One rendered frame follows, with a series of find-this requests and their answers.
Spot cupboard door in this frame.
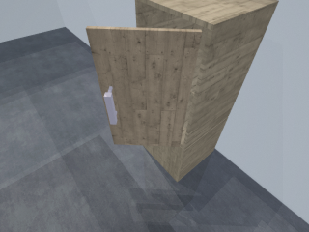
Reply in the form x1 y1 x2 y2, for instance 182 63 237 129
85 26 202 147

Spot handle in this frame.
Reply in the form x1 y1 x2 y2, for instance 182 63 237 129
103 86 118 125

